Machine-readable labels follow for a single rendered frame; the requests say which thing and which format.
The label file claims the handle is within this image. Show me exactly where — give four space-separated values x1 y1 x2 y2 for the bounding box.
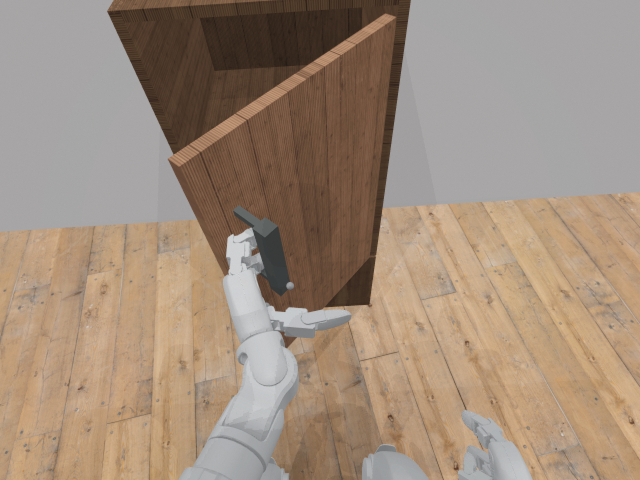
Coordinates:
233 206 290 296

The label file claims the right robot hand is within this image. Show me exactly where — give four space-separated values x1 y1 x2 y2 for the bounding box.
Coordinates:
458 410 533 480

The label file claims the robot right shin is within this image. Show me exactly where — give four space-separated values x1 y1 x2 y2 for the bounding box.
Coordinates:
374 444 396 455

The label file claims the cupboard door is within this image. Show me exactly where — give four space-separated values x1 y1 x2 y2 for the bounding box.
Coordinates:
168 13 396 348

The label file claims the left robot forearm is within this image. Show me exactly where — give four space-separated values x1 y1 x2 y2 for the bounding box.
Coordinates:
178 331 299 480

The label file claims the left robot hand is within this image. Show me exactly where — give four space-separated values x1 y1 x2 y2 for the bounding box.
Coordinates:
223 228 351 344

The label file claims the robot right thigh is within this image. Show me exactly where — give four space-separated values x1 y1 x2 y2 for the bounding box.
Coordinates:
362 451 429 480

